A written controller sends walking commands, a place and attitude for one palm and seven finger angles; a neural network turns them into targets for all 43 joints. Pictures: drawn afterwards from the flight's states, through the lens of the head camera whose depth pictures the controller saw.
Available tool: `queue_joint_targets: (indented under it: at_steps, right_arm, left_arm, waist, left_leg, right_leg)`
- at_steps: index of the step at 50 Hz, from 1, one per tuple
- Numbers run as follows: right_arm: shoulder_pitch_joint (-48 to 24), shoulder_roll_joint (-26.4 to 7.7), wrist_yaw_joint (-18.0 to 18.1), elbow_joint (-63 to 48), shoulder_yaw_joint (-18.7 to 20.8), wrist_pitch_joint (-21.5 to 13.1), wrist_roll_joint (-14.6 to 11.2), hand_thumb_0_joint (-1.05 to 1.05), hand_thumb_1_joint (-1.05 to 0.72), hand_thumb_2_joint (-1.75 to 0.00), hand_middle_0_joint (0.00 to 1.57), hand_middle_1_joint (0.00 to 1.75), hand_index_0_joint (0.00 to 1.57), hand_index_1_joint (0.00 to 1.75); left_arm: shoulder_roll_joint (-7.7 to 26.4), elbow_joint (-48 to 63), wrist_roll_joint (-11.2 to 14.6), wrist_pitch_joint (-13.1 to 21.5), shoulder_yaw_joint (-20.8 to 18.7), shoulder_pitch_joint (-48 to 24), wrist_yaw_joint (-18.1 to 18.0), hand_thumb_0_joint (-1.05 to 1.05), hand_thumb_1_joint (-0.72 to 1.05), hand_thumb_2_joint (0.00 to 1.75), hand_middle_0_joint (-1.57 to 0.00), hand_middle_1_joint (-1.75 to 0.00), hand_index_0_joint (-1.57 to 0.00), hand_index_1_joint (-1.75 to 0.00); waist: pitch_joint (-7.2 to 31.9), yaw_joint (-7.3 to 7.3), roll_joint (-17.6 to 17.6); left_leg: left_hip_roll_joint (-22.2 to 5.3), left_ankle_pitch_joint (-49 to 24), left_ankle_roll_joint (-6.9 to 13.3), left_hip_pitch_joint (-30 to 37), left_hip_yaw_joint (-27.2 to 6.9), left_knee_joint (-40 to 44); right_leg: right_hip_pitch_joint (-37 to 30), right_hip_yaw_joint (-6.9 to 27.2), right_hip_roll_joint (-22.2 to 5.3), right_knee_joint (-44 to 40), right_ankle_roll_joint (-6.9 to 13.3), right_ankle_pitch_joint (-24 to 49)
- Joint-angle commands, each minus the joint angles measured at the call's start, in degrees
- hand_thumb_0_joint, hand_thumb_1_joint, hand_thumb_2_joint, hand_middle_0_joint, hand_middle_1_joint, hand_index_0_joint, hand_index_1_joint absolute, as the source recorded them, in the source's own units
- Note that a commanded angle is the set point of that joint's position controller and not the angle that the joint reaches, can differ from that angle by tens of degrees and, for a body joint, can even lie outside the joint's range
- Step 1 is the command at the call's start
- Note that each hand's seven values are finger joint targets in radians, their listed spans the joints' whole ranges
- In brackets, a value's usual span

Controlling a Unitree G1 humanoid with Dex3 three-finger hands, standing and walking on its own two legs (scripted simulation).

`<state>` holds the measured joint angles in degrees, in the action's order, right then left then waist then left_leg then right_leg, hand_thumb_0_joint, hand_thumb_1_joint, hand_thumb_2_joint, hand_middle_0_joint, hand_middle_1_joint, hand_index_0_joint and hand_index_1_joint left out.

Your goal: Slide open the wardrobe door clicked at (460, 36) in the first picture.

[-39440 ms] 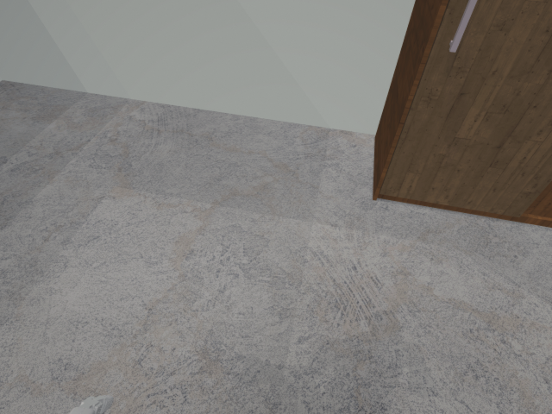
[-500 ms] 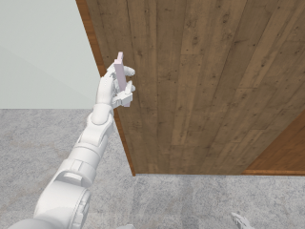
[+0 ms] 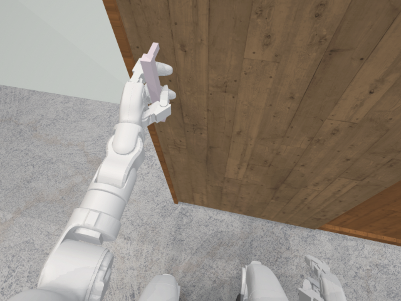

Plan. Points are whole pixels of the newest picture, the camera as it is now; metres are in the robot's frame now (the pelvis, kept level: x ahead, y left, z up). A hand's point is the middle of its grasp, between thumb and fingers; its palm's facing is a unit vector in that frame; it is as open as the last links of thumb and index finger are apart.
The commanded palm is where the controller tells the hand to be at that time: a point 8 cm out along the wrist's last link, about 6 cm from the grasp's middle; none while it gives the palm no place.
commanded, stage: step sideways, sliding the door along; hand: left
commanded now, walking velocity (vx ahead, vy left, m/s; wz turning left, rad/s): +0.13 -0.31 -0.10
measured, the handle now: (158, 85) +0.47 +0.17 +0.11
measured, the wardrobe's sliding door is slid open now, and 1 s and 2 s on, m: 0.00 0.18 0.40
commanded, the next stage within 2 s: none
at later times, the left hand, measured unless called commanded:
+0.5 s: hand (194, 105) +0.43 +0.08 +0.11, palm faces +0.42 -0.91 -0.06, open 6.2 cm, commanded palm +0.39 +0.03 +0.11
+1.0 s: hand (264, 118) +0.41 -0.04 +0.12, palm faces +0.23 -0.97 +0.08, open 5.8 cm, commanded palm +0.38 -0.08 +0.11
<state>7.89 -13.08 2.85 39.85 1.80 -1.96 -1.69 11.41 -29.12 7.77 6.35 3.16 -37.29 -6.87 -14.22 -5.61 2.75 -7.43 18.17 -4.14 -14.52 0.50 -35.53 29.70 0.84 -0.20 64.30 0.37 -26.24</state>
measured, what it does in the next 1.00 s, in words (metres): steps to the right: right foot, then left foot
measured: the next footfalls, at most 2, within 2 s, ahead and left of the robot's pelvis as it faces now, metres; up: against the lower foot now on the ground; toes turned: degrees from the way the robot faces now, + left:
right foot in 0.18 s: +0.14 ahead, -0.24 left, +0.00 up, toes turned -3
left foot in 0.38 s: +0.05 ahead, +0.01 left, +0.00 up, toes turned +12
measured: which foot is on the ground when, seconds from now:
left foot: down 0.00-0.20, up 0.22-0.36, down 0.38-0.72, up 0.74-0.88, down 0.90-1.00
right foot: up 0.00-0.16, down 0.18-0.38, up 0.40-0.62, down 0.64-0.90, up 0.92-1.00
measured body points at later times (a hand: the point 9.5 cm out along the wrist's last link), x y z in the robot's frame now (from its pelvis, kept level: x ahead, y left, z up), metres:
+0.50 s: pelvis +0.07 -0.14 +0.00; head +0.19 -0.13 +0.43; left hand +0.40 +0.13 +0.12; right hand +0.29 -0.33 -0.12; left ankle +0.01 +0.00 -0.73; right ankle +0.08 -0.26 -0.68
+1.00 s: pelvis +0.14 -0.16 +0.01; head +0.25 -0.15 +0.44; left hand +0.39 +0.01 +0.11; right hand +0.37 -0.35 -0.10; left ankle +0.08 -0.05 -0.73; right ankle +0.13 -0.30 -0.65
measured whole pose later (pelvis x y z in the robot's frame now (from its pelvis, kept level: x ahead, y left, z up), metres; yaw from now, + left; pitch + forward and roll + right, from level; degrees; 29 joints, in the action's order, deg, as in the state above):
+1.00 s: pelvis +0.14 -0.16 +0.01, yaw +7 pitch +2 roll -1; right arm 9.2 -13.7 -0.5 30.6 3.6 -7.1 -2.9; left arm -0.5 18.3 0.1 9.0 14.5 6.3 -10.8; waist -13.1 -7.3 2.4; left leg -4.7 21.4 -0.3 -12.2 7.8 -32.6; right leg 28.5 1.9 -0.5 63.8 0.3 -30.2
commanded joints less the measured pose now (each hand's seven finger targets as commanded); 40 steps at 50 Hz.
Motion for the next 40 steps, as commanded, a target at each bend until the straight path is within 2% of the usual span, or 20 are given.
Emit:
queue_joint_targets:
  at_steps: [1, 4, 7, 8, 9, 10, 12, 15, 17, 18, 19, 20, 23, 30, 33, 34, 35, 36, 38, 40]
  right_arm:
    - [0.02, -7.89, -0.19, -8.93, 2.79, -2.18, -0.59, 0.0, -0.9, -0.9, 0.2, 0.3, 0.2, 0.3]
    - [-1.41, -7.05, 0.0, -10.93, 2.16, -3.27, -1.12, 0.0, -0.9, -0.9, 0.2, 0.3, 0.2, 0.3]
    - [-1.97, -5.67, 0.04, -11.45, 1.55, -4.7, -1.85, 0.0, -0.9, -0.9, 0.2, 0.3, 0.2, 0.3]
    - [-2.06, -5.66, 0.44, -11.0, 1.48, -5.54, -2.06, 0.0, -0.9, -0.9, 0.2, 0.3, 0.2, 0.3]
    - [-1.48, -3.76, 0.65, -10.7, 0.91, -5.7, -2.28, 0.0, -0.9, -0.9, 0.2, 0.3, 0.2, 0.3]
    - [-2.43, -2.58, 1.43, -10.8, 0.78, -5.76, -1.74, 0.0, -0.9, -0.9, 0.2, 0.3, 0.2, 0.3]
    - [-3.82, -3.81, 2.76, -11.4, 1.5, -5.6, -1.37, 0.0, -0.9, -0.9, 0.2, 0.3, 0.2, 0.3]
    - [-4.55, -2.46, 3.11, -9.94, -0.33, -8.02, -1.26, 0.0, -0.9, -0.9, 0.2, 0.3, 0.2, 0.3]
    - [-4.91, -3.67, 3.12, -10.68, 0.29, -7.53, -0.67, 0.0, -0.9, -0.9, 0.2, 0.3, 0.2, 0.3]
    - [-6.26, -6.03, 2.92, -12.01, 1.36, -7.5, -0.63, 0.0, -0.9, -0.9, 0.2, 0.3, 0.2, 0.3]
    - [-4.74, -6.57, 1.27, -13.04, 2.06, -7.3, -1.1, 0.0, -0.9, -0.9, 0.2, 0.3, 0.2, 0.3]
    - [-2.77, -6.43, -0.77, -12.33, 2.32, -7.86, -1.52, 0.0, -0.9, -0.9, 0.2, 0.3, 0.2, 0.3]
    - [-2.27, -5.2, -1.43, -12.66, 1.75, -9.71, -1.26, 0.0, -0.9, -0.9, 0.2, 0.3, 0.2, 0.3]
    - [-0.98, -4.14, -2.93, -15.73, 0.14, -11.06, -1.07, 0.0, -0.9, -0.9, 0.2, 0.3, 0.2, 0.3]
    - [-2.12, -3.49, -2.52, -16.38, -0.52, -11.61, -1.3, 0.0, -0.9, -0.9, 0.2, 0.3, 0.2, 0.3]
    - [-2.36, -2.76, -2.3, -16.47, -0.4, -10.93, -1.56, 0.0, -0.9, -0.9, 0.2, 0.3, 0.2, 0.3]
    - [-4.7, -3.1, -1.6, -16.73, 0.21, -9.97, -1.4, 0.0, -0.9, -0.9, 0.2, 0.3, 0.2, 0.3]
    - [-3.34, -2.97, -1.27, -17.52, 0.72, -9.36, -1.39, 0.0, -0.9, -0.9, 0.2, 0.3, 0.2, 0.3]
    - [-3.26, -1.36, -1.28, -17.27, 0.08, -9.76, -1.29, 0.0, -0.9, -0.9, 0.2, 0.3, 0.2, 0.3]
    - [-5.44, -0.21, -1.58, -17.4, -0.83, -8.97, -1.39, 0.0, -0.9, -0.9, 0.2, 0.3, 0.2, 0.3]
  left_arm:
    - [-10.42, 24.35, -3.23, 5.54, 11.89, -29.64, 6.21, 0.0, 0.9, 0.9, -0.45, -1.4, -0.45, -1.4]
    - [-9.21, 26.47, -2.98, 5.49, 10.95, -26.63, 5.8, 0.0, 0.9, 0.9, -0.45, -1.4, -0.45, -1.4]
    - [-7.53, 28.22, -3.35, 5.13, 9.45, -23.14, 4.64, 0.0, 0.9, 0.9, -0.45, -1.4, -0.45, -1.4]
    - [-6.41, 28.4, -3.9, 4.85, 8.68, -21.98, 4.13, 0.0, 0.9, 0.9, -0.45, -1.4, -0.45, -1.4]
    - [-4.52, 28.82, -4.88, 4.47, 8.27, -20.02, 3.61, 0.0, 0.9, 0.9, -0.45, -1.4, -0.45, -1.4]
    - [-0.88, 29.15, -5.66, 4.04, 6.15, -17.25, 3.1, 0.0, 0.9, 0.9, -0.45, -1.4, -0.45, -1.4]
    - [0.84, 33.38, -5.4, 2.66, 4.01, -13.04, 3.01, 0.0, 0.9, 0.9, -0.45, -1.4, -0.45, -1.4]
    - [-6.76, 39.26, -4.22, 3.65, 8.5, -13.26, 1.95, 0.0, 0.9, 0.9, -0.45, -1.4, -0.45, -1.4]
    - [-7.7, 43.04, -3.95, 5.68, 9.83, -12.43, 1.6, 0.0, 0.9, 0.9, -0.45, -1.4, -0.45, -1.4]
    - [-8.34, 46.68, -3.24, 6.42, 10.87, -13.25, 1.55, 0.0, 0.9, 0.9, -0.45, -1.4, -0.45, -1.4]
    - [-11.42, 47.21, -3.44, 6.4, 13.35, -11.45, 1.94, 0.0, 0.9, 0.9, -0.45, -1.4, -0.45, -1.4]
    - [-12.64, 45.24, -4.1, 6.64, 14.06, -10.71, 2.45, 0.0, 0.9, 0.9, -0.45, -1.4, -0.45, -1.4]
    - [-14.74, 49.72, -4.77, 6.62, 17.23, -12.79, 2.62, 0.0, 0.9, 0.9, -0.45, -1.4, -0.45, -1.4]
    - [-13.87, 54.88, -5.09, 5.08, 19.19, -2.12, 3.04, 0.0, 0.9, 0.9, -0.45, -1.4, -0.45, -1.4]
    - [-11.97, 59.15, -6.24, 5.47, 18.49, 1.74, 2.82, 0.0, 0.9, 0.9, -0.45, -1.4, -0.45, -1.4]
    - [-11.26, 58.81, -6.62, 5.61, 18.21, 4.19, 2.47, 0.0, 0.9, 0.9, -0.45, -1.4, -0.45, -1.4]
    - [-10.35, 57.49, -7.19, 5.44, 17.19, 8.67, 1.77, 0.0, 0.9, 0.9, -0.45, -1.4, -0.45, -1.4]
    - [-11.46, 57.45, -6.8, 4.92, 17.87, 13.66, 1.1, 0.0, 0.9, 0.9, -0.45, -1.4, -0.45, -1.4]
    - [-16.14, 63.09, -6.31, 5.91, 23.18, 15.88, 1.67, 0.0, 0.9, 0.9, -0.45, -1.4, -0.45, -1.4]
    - [-18.44, 67.89, -6.88, 7.59, 26.13, 15.33, 1.38, 0.0, 0.9, 0.9, -0.45, -1.4, -0.45, -1.4]
  waist:
    - [30.67, 8.77, 8.25]
    - [29.51, 8.91, 16.0]
    - [30.18, 7.55, 14.12]
    - [30.27, 7.39, 10.0]
    - [31.42, 7.73, -1.18]
    - [31.8, 7.15, -13.76]
    - [33.81, 4.98, -24.62]
    - [32.56, 8.21, -15.45]
    - [34.58, 8.34, -13.56]
    - [35.88, 7.83, -3.25]
    - [39.27, 6.17, 6.74]
    - [40.58, 6.08, 4.97]
    - [35.7, 7.7, 12.33]
    - [31.45, 7.83, 10.78]
    - [31.88, 6.87, 3.66]
    - [33.01, 6.62, -6.91]
    - [32.92, 4.33, -19.61]
    - [32.2, 3.5, -23.69]
    - [29.91, 4.25, -15.52]
    - [32.5, 6.35, -16.09]
  left_leg:
    - [-13.92, -42.79, 12.14, 22.36, -4.59, 6.55]
    - [-11.48, -41.43, 10.62, 18.4, 0.17, 5.98]
    - [-7.48, -32.22, 6.79, 14.96, 3.77, -2.74]
    - [-4.25, -26.41, 6.19, 12.73, 4.74, -6.39]
    - [-0.08, -16.19, 6.8, 5.9, 4.68, -12.78]
    - [5.65, 9.34, 4.26, -6.33, 4.23, -21.13]
    - [6.33, 20.67, 3.1, -8.98, -2.5, -31.84]
    - [4.94, 11.44, 3.67, -6.3, -1.1, -7.92]
    - [2.15, -12.97, 3.73, 7.04, 2.38, 8.82]
    - [-7.0, -40.09, 6.82, 19.57, -5.1, 11.11]
    - [-17.03, -68.21, 13.19, 30.53, -14.76, 6.02]
    - [-18.36, -70.97, 15.68, 33.76, -11.16, 3.55]
    - [-13.78, -65.61, 13.33, 33.88, -2.35, 2.6]
    - [-9.45, -66.36, 8.74, 34.75, 5.79, -2.55]
    - [-6.29, -53.51, 6.58, 25.07, 8.46, -12.46]
    - [-3.18, -37.7, 5.09, 13.73, 8.33, -18.99]
    - [4.97, 2.45, 3.18, -3.45, 6.84, -27.4]
    - [7.74, 21.17, 3.01, -11.26, 1.26, -30.27]
    - [6.25, 19.22, 3.79, -15.56, -3.42, -24.0]
    - [6.83, 14.77, 3.3, -10.05, -1.27, -10.97]
  right_leg:
    - [0.43, -1.21, -2.81, -9.13, -1.67, 6.43]
    - [-6.55, -5.47, -1.76, -16.66, -2.12, 8.36]
    - [-18.32, -8.65, 0.19, -30.06, -2.45, 18.02]
    - [-21.64, -8.42, -0.74, -35.35, -2.5, 27.49]
    - [-27.57, -2.66, -6.8, -37.81, -0.81, 45.47]
    - [-33.54, 7.86, -15.97, -35.04, 3.23, 66.94]
    - [-34.48, 12.95, -19.66, -32.64, 5.88, 73.98]
    - [-33.97, 5.84, -16.35, -26.36, 6.24, 71.98]
    - [-28.95, -0.28, -11.77, -20.48, 2.1, 61.46]
    - [-16.78, -2.95, -7.65, -16.0, -1.23, 41.57]
    - [-3.84, -2.79, -3.89, -10.29, -2.33, 5.77]
    - [-0.36, 0.55, -2.68, -4.51, -1.06, -5.35]
    - [3.47, -0.63, -2.95, -5.96, -1.46, -1.23]
    - [-4.15, -6.56, 0.18, -26.66, -2.2, 13.09]
    - [-16.38, -6.01, -2.08, -37.54, -2.92, 40.84]
    - [-25.85, 1.07, -8.63, -35.5, -0.45, 68.71]
    - [-36.96, 15.5, -15.74, -31.05, 4.72, 98.18]
    - [-40.65, 20.05, -18.84, -29.87, 3.69, 104.95]
    - [-39.39, 19.91, -19.6, -29.07, 5.23, 95.91]
    - [-39.24, 15.05, -16.26, -27.3, 7.69, 88.7]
